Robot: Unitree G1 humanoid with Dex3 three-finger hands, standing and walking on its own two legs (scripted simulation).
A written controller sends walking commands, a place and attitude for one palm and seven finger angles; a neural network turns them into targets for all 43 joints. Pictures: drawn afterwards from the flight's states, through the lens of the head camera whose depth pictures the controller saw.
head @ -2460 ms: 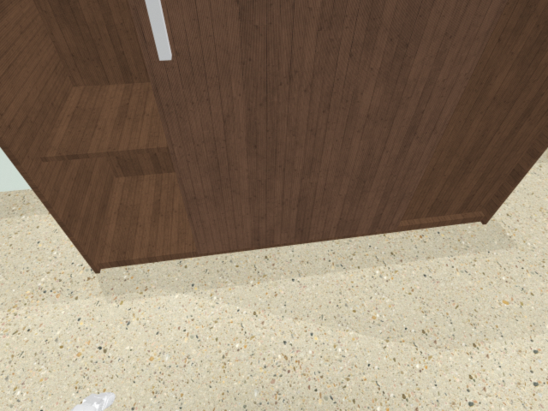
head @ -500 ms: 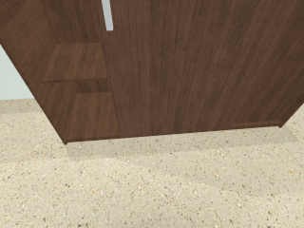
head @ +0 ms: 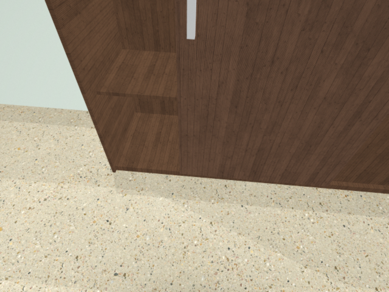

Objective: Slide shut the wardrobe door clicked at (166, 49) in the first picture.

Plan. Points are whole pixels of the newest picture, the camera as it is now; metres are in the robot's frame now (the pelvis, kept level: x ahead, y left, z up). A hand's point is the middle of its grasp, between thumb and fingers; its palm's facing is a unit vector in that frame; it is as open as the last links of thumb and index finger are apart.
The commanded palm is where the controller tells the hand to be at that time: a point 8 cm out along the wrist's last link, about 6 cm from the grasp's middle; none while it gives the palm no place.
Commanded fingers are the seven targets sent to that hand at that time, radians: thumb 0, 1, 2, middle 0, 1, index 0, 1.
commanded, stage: take the last steps up to it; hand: right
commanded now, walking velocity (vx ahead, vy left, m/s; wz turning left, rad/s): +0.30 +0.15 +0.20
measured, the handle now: out of the picture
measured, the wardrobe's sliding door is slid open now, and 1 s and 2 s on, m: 0.41 0.41 0.41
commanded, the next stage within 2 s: come to a stop and stand still in 0.90 s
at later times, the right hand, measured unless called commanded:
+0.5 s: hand out of the picture +0.13 -0.16 -0.20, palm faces -0.06 +1.00 -0.08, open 7.4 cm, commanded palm none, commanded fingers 0.00 -0.90 -0.90 0.20 0.30 0.20 0.30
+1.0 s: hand (215, 195) +0.43 -0.03 -0.17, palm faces -0.10 +0.98 -0.17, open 7.3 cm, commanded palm none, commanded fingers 0.00 -0.90 -0.90 0.20 0.30 0.20 0.30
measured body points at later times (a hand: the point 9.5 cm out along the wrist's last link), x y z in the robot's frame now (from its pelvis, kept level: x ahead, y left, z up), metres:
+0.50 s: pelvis +0.14 +0.01 -0.01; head +0.15 -0.03 +0.44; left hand +0.18 +0.25 -0.13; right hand +0.13 -0.21 -0.19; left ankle +0.06 +0.14 -0.66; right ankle +0.18 -0.07 -0.74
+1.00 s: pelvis +0.31 +0.13 -0.01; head +0.35 +0.14 +0.44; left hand +0.20 +0.33 -0.16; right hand +0.44 -0.08 -0.16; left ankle +0.35 +0.24 -0.74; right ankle +0.23 -0.02 -0.66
